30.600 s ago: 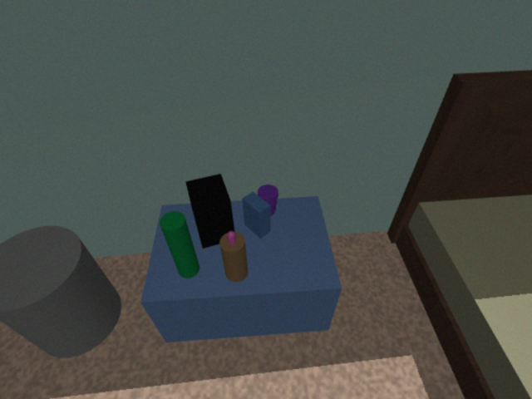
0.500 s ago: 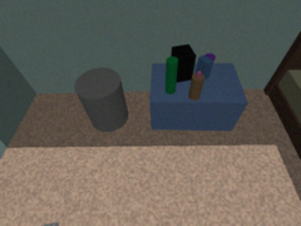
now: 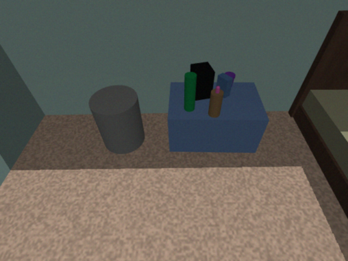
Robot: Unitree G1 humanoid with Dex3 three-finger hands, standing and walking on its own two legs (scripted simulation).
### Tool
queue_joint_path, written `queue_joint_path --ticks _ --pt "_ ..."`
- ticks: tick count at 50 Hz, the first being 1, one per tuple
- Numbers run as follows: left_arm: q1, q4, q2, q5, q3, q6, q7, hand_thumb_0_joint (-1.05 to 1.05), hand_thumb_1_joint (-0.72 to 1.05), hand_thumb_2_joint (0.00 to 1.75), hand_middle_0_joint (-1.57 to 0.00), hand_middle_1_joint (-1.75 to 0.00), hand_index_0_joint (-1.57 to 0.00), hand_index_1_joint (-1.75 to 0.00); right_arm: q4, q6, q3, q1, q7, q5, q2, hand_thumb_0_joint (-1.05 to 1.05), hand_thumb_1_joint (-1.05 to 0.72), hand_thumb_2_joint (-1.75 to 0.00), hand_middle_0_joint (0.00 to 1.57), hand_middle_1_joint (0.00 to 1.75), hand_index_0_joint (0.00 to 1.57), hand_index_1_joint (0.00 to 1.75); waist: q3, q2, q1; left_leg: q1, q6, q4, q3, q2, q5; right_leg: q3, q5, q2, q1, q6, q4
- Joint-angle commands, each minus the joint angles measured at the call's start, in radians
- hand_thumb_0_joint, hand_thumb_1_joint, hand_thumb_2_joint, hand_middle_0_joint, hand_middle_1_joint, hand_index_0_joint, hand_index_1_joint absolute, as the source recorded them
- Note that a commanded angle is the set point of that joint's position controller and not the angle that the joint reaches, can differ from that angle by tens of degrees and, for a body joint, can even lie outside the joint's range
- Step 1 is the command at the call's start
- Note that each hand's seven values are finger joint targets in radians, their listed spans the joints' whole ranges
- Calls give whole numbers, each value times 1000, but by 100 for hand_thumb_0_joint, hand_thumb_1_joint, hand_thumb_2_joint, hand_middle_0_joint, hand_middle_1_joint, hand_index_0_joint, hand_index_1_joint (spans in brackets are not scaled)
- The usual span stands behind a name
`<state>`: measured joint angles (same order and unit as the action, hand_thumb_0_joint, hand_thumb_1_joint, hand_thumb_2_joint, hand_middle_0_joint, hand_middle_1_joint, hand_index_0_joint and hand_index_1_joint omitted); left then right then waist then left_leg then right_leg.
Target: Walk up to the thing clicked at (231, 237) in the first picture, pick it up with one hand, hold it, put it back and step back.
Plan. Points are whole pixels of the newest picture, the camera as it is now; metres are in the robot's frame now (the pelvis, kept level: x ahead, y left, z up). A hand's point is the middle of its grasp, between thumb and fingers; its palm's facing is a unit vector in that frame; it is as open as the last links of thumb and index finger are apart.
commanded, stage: step back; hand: right
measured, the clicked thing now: (215, 100) +1.07 -0.18 -0.33
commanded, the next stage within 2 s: stand in 0.76 s
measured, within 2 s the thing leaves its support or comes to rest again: neither
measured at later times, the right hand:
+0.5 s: hand out of the picture +0.11 -0.24 -0.14, palm faces -0.07 +0.93 -0.37, open 7.4 cm
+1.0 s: hand out of the picture +0.17 -0.23 -0.13, palm faces -0.05 +0.94 -0.33, open 7.4 cm
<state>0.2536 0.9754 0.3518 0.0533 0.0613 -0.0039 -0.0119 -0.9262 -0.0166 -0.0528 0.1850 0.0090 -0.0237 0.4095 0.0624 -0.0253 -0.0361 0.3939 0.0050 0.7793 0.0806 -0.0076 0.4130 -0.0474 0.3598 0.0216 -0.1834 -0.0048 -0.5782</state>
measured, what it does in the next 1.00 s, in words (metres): shifts its weight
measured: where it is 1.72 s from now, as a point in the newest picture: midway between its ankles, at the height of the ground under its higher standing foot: outside the picture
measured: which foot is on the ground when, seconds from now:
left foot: down 0.00-1.00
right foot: down 0.00-1.00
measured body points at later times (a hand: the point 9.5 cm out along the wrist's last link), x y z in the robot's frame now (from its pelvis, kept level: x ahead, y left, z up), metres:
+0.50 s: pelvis +0.02 +0.02 +0.00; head +0.04 +0.03 +0.45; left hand +0.08 +0.34 -0.13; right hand +0.11 -0.29 -0.12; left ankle +0.05 +0.12 -0.73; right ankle -0.02 -0.12 -0.72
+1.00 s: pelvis +0.06 +0.01 +0.02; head +0.08 +0.01 +0.47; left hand +0.14 +0.31 -0.12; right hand +0.17 -0.28 -0.11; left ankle +0.05 +0.12 -0.73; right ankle +0.04 -0.13 -0.73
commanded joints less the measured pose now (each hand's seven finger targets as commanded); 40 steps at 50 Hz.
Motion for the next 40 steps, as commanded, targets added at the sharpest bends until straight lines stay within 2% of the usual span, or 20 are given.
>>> queue_joint_path --ticks 1,3,4,5,7,12,14,15,17,19,21,22,23,25,27,31,34,35,38,40 --pt "-131 -108 288 -8 60 48 11 0 90 90 -20 -30 -20 -30 55 50 -37 -42 0 2 144 0 -90 -90 20 30 20 30 5 181 14 -87 1 -171 -66 -4 -3 -189 -1 -224 -88 -148 229" --pt "-129 -105 263 -15 41 34 8 0 90 90 -20 -30 -20 -30 28 61 -46 -7 -6 -2 138 0 -90 -90 20 30 20 30 -14 155 40 -240 -13 -350 -74 -19 -106 -132 -111 -195 -129 -114 131" --pt "-109 -98 227 -21 24 31 8 0 90 90 -20 -30 -20 -30 23 68 -54 5 -11 -7 156 0 -90 -90 20 30 20 30 -44 98 51 -331 -41 -385 34 40 -159 -89 -196 -158 -177 -77 54" --pt "-124 -94 203 -35 16 26 5 0 90 90 -20 -30 -20 -30 22 70 -60 -4 -13 -7 204 0 -90 -90 20 30 20 30 -60 -38 46 -317 -105 -427 248 165 -37 -20 8 -69 -248 -32 -15" --pt "-97 -70 233 -36 30 25 11 0 90 90 -20 -30 -20 -30 25 67 -69 -5 -6 -9 257 0 -90 -90 20 30 20 30 -60 -58 31 -176 -217 -522 395 301 175 26 170 -43 -139 -31 -130" --pt "-20 -4 228 -24 40 49 14 0 90 90 -20 -30 -20 -30 21 50 -34 -99 -3 7 160 0 -90 -90 20 30 20 30 -45 -70 -29 23 -52 -376 126 121 -20 -51 23 -84 110 -61 190" --pt "-13 -2 321 -15 61 56 16 0 90 90 -20 -30 -20 -30 22 44 -33 -100 -4 3 134 0 -90 -90 20 30 20 30 12 101 -25 128 -13 -143 3 -22 70 -317 308 -259 85 -151 330" --pt "-72 -25 338 -12 65 59 17 0 90 90 -20 -30 -20 -30 17 46 -37 -85 -6 -5 145 0 -90 -90 20 30 20 30 47 129 -13 136 -6 -48 -16 -9 63 -372 292 -352 41 -203 353" --pt "-121 -47 290 -21 59 65 23 0 90 90 -20 -30 -20 -30 3 61 -33 -49 -3 -2 141 0 -90 -90 20 30 20 30 41 95 6 117 -2 -85 -12 40 32 -268 -82 -345 89 -213 273" --pt "-144 -44 271 -24 44 63 22 0 90 90 -20 -30 -20 -30 -14 72 -29 -29 -3 1 112 0 -90 -90 20 30 20 30 -26 141 28 -52 -12 -253 -59 32 -95 -108 -421 -272 67 -147 165" --pt "-157 -57 242 -33 27 48 16 0 90 90 -20 -30 -20 -30 -40 80 -44 33 -11 -3 130 0 -90 -90 20 30 20 30 -96 125 57 -268 -42 -359 -9 43 -386 1 -505 -179 -12 -63 18" --pt "-159 -64 215 -43 20 44 16 0 90 90 -20 -30 -20 -30 -39 83 -56 46 -15 -6 182 0 -90 -90 20 30 20 30 -128 0 58 -328 -102 -374 158 162 -469 75 -367 -89 -87 -16 -96" --pt "-145 -53 212 -52 24 34 17 0 90 90 -20 -30 -20 -30 -34 80 -62 32 -12 1 224 0 -90 -90 20 30 20 30 -126 -55 39 -304 -203 -390 277 257 -393 75 -19 -32 -122 -10 -141" --pt "-178 -52 209 -40 17 29 20 0 90 90 -20 -30 -20 -30 -38 75 -65 18 -15 -6 228 0 -90 -90 20 30 20 30 -87 -76 50 -287 -251 -441 336 312 -311 24 248 -47 -191 -32 -200" --pt "-151 -40 208 -42 17 29 20 0 90 90 -20 -30 -20 -30 -22 74 -56 -20 -22 -12 216 0 -90 -90 20 30 20 30 -54 -106 35 -263 -218 -427 284 289 -355 0 209 -79 -195 -35 -164" --pt "-70 24 204 -33 23 52 24 0 90 90 -20 -30 -20 -30 -11 56 -32 -133 -17 11 159 0 -90 -90 20 30 20 30 -115 -74 -17 -119 -89 -322 88 174 -399 37 -171 -58 109 -24 178" --pt "-143 13 313 -26 37 60 27 0 90 90 -20 -30 -20 -30 -25 42 -15 -107 -16 18 97 0 -90 -90 20 30 20 30 -103 87 23 -95 -1 -211 -29 26 -61 -234 -163 -302 38 -151 250" --pt "-218 -12 303 -22 29 58 24 0 90 90 -20 -30 -20 -30 -56 41 -18 -72 -16 8 113 0 -90 -90 20 30 20 30 -73 82 55 -160 0 -250 -29 44 -59 -213 -173 -297 -17 -152 219" --pt "-210 20 217 -56 -7 49 22 0 90 90 -20 -30 -20 -30 -76 59 -15 -126 -8 12 154 0 -90 -90 20 30 20 30 -38 43 41 -240 -47 -385 56 118 -351 -63 -234 -149 -51 -29 209" --pt "-189 41 218 -59 -10 50 22 0 90 90 -20 -30 -20 -30 -89 62 -14 -125 -10 15 158 0 -90 -90 20 30 20 30 -96 51 38 -289 -53 -364 50 135 -539 -39 -398 -144 42 -16 205"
